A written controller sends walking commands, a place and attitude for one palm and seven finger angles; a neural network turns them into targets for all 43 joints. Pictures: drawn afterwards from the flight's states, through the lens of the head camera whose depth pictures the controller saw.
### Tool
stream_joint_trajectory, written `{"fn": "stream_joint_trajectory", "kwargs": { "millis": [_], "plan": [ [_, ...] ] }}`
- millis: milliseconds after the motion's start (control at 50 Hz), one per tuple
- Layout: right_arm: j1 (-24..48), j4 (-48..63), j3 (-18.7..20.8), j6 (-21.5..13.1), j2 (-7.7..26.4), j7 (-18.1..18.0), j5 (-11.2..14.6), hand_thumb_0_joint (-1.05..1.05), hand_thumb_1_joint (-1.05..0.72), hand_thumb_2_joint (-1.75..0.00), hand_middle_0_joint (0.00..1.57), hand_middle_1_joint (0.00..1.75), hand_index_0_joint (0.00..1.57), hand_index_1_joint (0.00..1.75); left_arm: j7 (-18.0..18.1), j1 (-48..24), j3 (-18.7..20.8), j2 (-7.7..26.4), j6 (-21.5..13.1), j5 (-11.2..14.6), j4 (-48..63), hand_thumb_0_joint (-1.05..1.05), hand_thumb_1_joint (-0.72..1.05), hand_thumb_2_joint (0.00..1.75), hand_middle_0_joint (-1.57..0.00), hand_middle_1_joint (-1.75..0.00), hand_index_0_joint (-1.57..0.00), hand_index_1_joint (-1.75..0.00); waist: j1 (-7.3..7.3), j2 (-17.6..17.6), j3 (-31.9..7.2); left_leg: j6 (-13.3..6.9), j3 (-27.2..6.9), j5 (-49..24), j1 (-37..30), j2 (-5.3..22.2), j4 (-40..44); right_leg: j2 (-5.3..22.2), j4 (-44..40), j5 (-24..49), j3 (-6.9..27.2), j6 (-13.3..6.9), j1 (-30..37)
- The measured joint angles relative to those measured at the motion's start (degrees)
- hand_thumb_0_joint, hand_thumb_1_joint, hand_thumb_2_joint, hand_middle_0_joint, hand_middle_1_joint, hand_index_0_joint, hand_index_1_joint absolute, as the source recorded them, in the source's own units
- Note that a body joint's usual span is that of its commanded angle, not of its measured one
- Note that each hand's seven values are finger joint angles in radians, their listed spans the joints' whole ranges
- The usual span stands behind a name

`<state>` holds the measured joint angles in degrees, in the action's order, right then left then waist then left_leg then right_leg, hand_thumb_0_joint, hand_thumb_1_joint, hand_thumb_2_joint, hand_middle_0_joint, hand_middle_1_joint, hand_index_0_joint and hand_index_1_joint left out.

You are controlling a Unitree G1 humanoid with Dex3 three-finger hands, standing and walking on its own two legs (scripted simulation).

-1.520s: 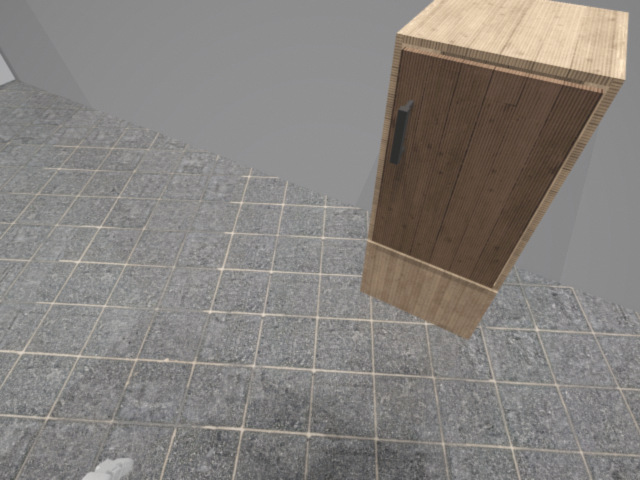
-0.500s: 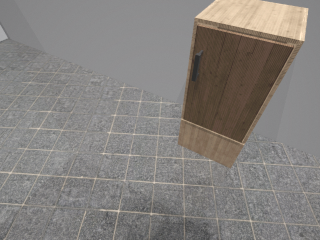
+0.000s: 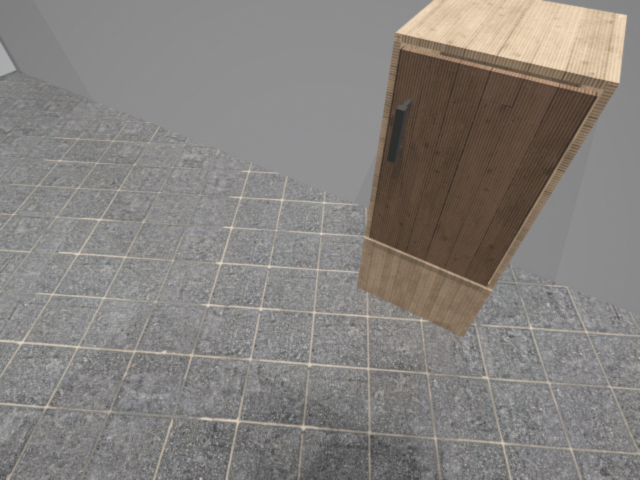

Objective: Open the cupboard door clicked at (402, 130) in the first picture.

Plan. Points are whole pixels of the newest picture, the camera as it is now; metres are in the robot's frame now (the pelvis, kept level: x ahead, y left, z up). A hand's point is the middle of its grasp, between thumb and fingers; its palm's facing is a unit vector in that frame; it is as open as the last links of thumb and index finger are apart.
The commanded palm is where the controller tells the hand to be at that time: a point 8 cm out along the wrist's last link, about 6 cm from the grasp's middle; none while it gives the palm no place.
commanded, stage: turn to face it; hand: left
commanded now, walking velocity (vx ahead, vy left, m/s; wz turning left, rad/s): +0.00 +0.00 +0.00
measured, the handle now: (400, 131) +0.86 -0.13 -0.03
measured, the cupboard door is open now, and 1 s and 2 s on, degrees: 0 0 0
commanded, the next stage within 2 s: take the last steps up to it in 0.96 s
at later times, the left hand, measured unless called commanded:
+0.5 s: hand out of the picture +0.06 +0.17 -0.18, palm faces -0.16 -0.95 -0.28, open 7.4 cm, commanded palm none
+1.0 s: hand out of the picture +0.08 +0.19 -0.19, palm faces -0.29 -0.94 -0.20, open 7.4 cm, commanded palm none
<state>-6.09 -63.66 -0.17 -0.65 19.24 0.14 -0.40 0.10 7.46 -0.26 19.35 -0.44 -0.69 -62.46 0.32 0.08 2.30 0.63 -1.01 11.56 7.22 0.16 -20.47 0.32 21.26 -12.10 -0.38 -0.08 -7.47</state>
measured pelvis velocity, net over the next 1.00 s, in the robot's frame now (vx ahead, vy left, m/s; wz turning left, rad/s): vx -0.03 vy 0.02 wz -0.38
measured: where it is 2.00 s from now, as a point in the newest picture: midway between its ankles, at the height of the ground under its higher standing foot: outside the picture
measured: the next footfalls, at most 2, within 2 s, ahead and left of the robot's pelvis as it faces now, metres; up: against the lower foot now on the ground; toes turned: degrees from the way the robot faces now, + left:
left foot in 1.00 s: +0.04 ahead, +0.11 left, +0.00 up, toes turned -21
right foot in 1.54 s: +0.01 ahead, -0.14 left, +0.00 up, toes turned -35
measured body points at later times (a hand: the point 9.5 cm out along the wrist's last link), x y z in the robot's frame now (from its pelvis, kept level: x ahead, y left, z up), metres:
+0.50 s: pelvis -0.03 -0.03 -0.03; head +0.01 -0.06 +0.42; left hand +0.06 +0.22 -0.16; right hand +0.00 -0.29 -0.19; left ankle -0.01 +0.12 -0.71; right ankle -0.03 -0.11 -0.75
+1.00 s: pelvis -0.03 +0.02 -0.01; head -0.01 +0.04 +0.44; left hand +0.10 +0.24 -0.17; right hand -0.03 -0.25 -0.14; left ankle +0.00 +0.12 -0.75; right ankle -0.03 -0.11 -0.75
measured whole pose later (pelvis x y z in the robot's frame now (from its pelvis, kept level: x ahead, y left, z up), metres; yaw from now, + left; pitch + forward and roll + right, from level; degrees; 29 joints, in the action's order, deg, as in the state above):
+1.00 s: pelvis -0.03 +0.02 -0.01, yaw -22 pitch +1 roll -1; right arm -9.9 -55.0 2.3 0.4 11.1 -1.6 -0.2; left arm 0.9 15.4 3.7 12.6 2.6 -1.3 -54.3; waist 1.4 2.0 0.3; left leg 0.7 0.3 17.7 14.2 0.6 -30.7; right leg -5.9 28.7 -10.5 7.9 -0.7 -18.8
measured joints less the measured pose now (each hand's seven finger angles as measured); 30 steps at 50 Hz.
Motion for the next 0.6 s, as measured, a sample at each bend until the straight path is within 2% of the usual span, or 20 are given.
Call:
{"fn": "stream_joint_trajectory", "kwargs": {
  "millis": [140,280,300,360,400,420,440,480,540,600],
  "plan": [
    [0.5,1.0,0.4,0.3,-0.4,-0.5,-0.1,0.00,-0.90,-0.90,0.20,0.30,0.20,0.30,0.3,0.4,0.4,-0.3,0.8,0.0,1.0,0.00,0.90,0.90,-0.21,-0.30,-0.20,-0.30,0.61,0.0,0.1,0.1,1.2,0.8,0.5,0.4,-1.3,-0.4,1.2,-0.2,1.2,0.0,-1.0],
    [-0.5,5.3,1.1,1.5,-3.9,-1.2,-0.3,0.00,-0.90,-0.90,0.20,0.30,0.20,0.30,0.0,2.7,1.3,-2.5,3.4,-0.3,4.2,0.00,0.90,0.90,-0.21,-0.30,-0.20,-0.30,0.81,1.0,1.4,0.1,5.1,3.9,3.7,1.4,-7.1,-1.6,9.6,-2.8,4.9,-0.1,-7.0],
    [-0.7,5.8,1.2,1.6,-4.5,-1.2,-0.3,0.00,-0.90,-0.90,0.20,0.30,0.20,0.30,-0.2,2.9,1.4,-2.8,3.6,-0.3,4.7,0.00,0.90,0.90,-0.21,-0.30,-0.20,-0.30,0.91,1.3,1.8,0.1,5.8,4.2,4.1,1.4,-7.9,-1.4,12.0,-3.4,4.7,-0.1,-8.4],
    [-1.4,6.8,1.5,1.7,-5.8,-1.1,-0.5,0.00,-0.90,-0.90,0.20,0.30,0.20,0.30,-0.6,3.6,2.0,-4.0,4.4,-0.3,6.0,0.00,0.90,0.90,-0.21,-0.30,-0.20,-0.30,1.24,1.4,3.3,0.4,8.1,5.3,4.4,2.3,-9.9,-0.8,22.2,-11.5,2.4,0.4,-12.1],
    [-2.1,7.2,1.9,2.0,-6.1,-1.1,-0.7,0.00,-0.90,-0.90,0.20,0.30,0.20,0.30,-0.9,4.2,2.3,-5.2,4.4,-0.4,6.9,0.00,0.90,0.90,-0.21,-0.30,-0.20,-0.30,1.31,0.4,3.9,1.1,9.0,6.3,4.9,3.5,-11.7,-0.3,23.1,-12.9,0.5,0.3,-12.1],
    [-2.5,7.3,2.1,2.2,-6.0,-1.1,-0.7,0.00,-0.90,-0.90,0.20,0.30,0.20,0.30,-1.1,4.8,2.4,-5.7,4.1,-0.4,7.4,0.00,0.90,0.90,-0.21,-0.30,-0.20,-0.30,1.43,-0.4,3.8,1.6,9.3,7.2,5.6,4.4,-13.6,-0.1,20.4,-10.3,-0.3,0.3,-11.0],
    [-2.8,7.4,2.3,2.5,-5.8,-1.0,-0.6,0.00,-0.90,-0.90,0.20,0.30,0.20,0.30,-1.2,5.4,2.4,-6.1,3.5,-0.6,7.9,0.00,0.90,0.90,-0.21,-0.30,-0.20,-0.30,1.46,-1.2,3.6,1.8,9.2,8.5,7.2,5.4,-16.9,-0.5,18.0,-7.0,-0.8,-1.3,-10.3],
    [-2.8,7.2,2.9,3.5,-5.5,-1.1,-0.3,0.00,-0.90,-0.90,0.20,0.30,0.20,0.30,-0.7,5.9,2.3,-7.2,2.5,-0.7,8.1,0.00,0.90,0.90,-0.21,-0.30,-0.20,-0.30,1.00,-2.5,3.9,2.1,5.4,14.7,12.0,4.9,-27.5,-1.6,18.8,-7.1,-1.3,-3.4,-11.0],
    [-2.8,6.9,3.3,4.1,-5.5,-1.0,-0.3,0.00,-0.90,-0.90,0.20,0.30,0.20,0.30,0.0,6.8,2.3,-8.5,2.3,-0.5,8.4,0.00,0.90,0.90,-0.21,-0.30,-0.20,-0.30,1.16,-2.6,3.7,2.2,2.3,14.3,17.2,3.1,-39.0,-2.4,15.1,-6.0,-0.6,-4.1,-9.8],
    [-2.6,7.1,3.6,3.8,-5.6,-0.8,-0.4,0.00,-0.90,-0.90,0.20,0.30,0.20,0.30,0.2,7.8,2.4,-9.0,2.2,-0.4,8.3,0.00,0.90,0.90,-0.21,-0.30,-0.20,-0.30,1.20,-1.7,3.1,2.7,1.6,10.1,19.8,2.6,-42.7,-3.1,10.1,-2.5,1.1,-4.2,-8.7]
  ]
}}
